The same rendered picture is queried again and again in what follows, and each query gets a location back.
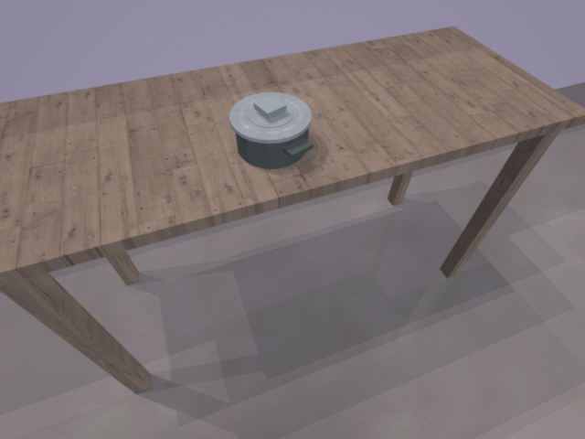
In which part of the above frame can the table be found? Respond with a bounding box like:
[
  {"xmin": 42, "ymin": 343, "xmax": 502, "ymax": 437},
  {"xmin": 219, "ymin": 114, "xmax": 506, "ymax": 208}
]
[{"xmin": 0, "ymin": 27, "xmax": 585, "ymax": 394}]

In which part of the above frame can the knob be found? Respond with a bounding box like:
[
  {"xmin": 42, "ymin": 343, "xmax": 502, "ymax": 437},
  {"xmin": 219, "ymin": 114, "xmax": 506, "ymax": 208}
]
[{"xmin": 253, "ymin": 95, "xmax": 287, "ymax": 120}]

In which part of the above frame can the lid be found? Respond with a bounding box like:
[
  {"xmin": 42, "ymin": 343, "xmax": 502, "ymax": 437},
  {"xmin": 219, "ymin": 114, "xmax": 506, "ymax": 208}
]
[{"xmin": 229, "ymin": 92, "xmax": 312, "ymax": 144}]

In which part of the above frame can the pot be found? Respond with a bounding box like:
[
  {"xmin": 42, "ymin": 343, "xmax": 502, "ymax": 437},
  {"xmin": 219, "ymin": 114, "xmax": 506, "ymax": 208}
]
[{"xmin": 236, "ymin": 128, "xmax": 314, "ymax": 169}]

